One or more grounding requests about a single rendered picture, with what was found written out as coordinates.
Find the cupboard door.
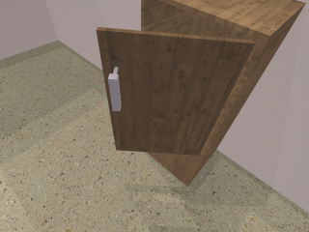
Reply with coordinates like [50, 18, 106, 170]
[96, 27, 255, 156]

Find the handle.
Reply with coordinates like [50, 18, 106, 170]
[108, 67, 122, 111]

